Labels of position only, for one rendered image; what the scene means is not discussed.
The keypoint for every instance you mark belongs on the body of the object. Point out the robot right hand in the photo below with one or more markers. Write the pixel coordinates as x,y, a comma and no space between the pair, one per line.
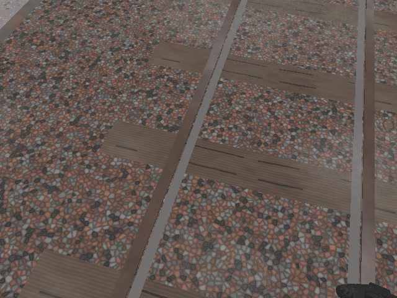
370,290

